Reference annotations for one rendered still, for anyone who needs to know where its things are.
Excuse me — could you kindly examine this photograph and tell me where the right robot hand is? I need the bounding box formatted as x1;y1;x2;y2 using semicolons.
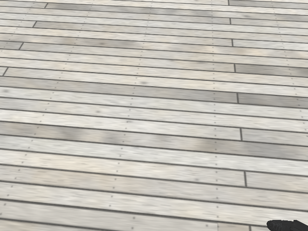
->
267;219;308;231

